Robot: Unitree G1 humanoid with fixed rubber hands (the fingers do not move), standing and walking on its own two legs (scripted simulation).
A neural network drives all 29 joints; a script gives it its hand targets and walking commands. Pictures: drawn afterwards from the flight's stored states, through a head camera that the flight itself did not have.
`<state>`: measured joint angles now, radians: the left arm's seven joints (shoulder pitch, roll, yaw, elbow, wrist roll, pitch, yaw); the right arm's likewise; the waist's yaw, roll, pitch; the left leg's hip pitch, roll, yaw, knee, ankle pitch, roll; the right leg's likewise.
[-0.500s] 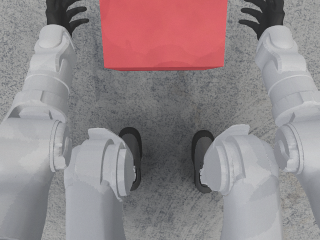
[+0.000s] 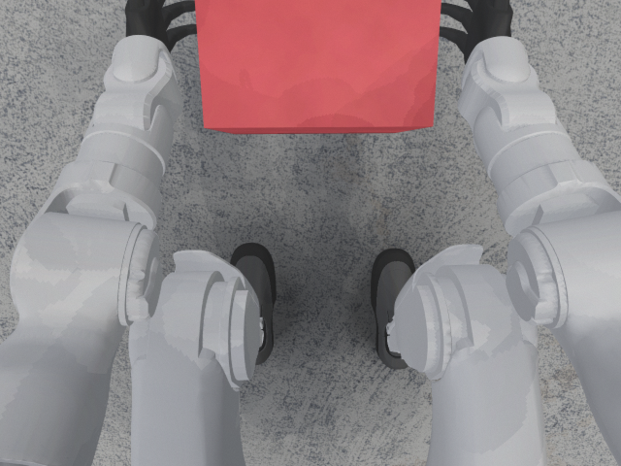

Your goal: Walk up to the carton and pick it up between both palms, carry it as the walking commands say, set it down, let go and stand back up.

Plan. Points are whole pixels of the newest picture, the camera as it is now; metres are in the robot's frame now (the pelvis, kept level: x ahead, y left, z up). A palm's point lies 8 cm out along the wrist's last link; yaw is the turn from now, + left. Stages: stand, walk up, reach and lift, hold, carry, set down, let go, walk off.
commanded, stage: reach and lift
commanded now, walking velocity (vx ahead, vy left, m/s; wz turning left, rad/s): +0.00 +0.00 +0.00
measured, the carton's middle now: (316, 71) +0.51 +0.02 -0.28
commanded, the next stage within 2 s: none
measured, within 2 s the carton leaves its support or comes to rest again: leaves its support in 0.72 s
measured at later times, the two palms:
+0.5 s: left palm (152, 32) +0.53 +0.18 -0.19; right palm (484, 36) +0.52 -0.15 -0.19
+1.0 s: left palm (130, 13) +0.53 +0.19 -0.14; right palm (499, 28) +0.52 -0.14 -0.15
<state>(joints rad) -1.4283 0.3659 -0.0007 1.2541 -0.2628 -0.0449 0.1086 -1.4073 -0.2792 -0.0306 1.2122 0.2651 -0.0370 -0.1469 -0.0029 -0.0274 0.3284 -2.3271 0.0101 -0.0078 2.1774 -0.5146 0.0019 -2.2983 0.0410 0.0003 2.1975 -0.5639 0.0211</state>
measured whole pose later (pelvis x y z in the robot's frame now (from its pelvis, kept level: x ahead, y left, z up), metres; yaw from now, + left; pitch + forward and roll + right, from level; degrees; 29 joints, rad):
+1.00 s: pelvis +0.00 +0.00 +0.00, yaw +0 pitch +37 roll -1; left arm -1.39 0.33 0.09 1.15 -0.18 0.11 0.13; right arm -1.31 -0.22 -0.19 1.04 0.14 0.12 -0.17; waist 0.01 -0.02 0.23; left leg -2.33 -0.03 -0.02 2.19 -0.51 -0.01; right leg -2.30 0.07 0.02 2.21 -0.55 0.04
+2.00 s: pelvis +0.01 +0.00 +0.08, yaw +0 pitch +47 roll -1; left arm -1.13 0.11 0.40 0.77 0.16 0.32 0.09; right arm -1.07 -0.04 -0.47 0.70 -0.14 0.31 -0.09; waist 0.00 -0.02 -0.14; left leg -2.24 -0.08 -0.05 1.89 -0.48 -0.03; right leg -2.21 0.11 0.05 1.90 -0.52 0.06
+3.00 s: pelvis +0.04 +0.01 +0.20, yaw +0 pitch +42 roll -2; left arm -0.86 0.00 0.40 0.73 0.19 0.32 0.13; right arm -0.81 0.05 -0.46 0.67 -0.19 0.31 -0.09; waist 0.00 -0.01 -0.28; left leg -1.78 -0.09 -0.08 1.53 -0.48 -0.02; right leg -1.75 0.12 0.08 1.52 -0.50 0.05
